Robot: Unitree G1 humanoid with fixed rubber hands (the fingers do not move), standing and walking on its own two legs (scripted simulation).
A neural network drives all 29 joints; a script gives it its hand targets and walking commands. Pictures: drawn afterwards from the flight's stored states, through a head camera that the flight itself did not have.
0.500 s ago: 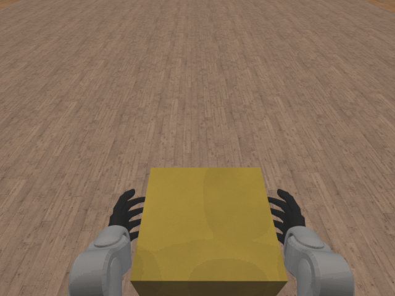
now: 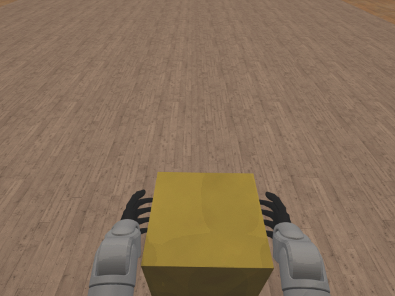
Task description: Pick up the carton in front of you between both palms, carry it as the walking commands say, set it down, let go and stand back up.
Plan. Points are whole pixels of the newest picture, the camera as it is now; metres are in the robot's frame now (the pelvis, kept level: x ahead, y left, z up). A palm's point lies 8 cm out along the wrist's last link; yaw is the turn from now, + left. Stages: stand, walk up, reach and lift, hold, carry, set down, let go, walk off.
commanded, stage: carry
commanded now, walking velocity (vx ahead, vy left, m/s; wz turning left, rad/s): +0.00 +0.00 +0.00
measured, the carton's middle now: (204, 243) +0.28 +0.00 -0.04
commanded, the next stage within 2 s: hold in 0.96 s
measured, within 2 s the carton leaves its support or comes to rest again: neither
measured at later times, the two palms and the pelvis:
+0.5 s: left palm (125, 231) +0.26 +0.16 +0.04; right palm (277, 234) +0.26 -0.14 +0.04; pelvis -0.03 +0.01 +0.00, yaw +0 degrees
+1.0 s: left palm (121, 236) +0.25 +0.16 +0.04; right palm (277, 239) +0.25 -0.14 +0.04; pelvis -0.04 +0.01 +0.00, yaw +1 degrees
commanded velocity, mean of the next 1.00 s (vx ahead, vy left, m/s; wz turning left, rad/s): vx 0.00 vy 0.00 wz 0.00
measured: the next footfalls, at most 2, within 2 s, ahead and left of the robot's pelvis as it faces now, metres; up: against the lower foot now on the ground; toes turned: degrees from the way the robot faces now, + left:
none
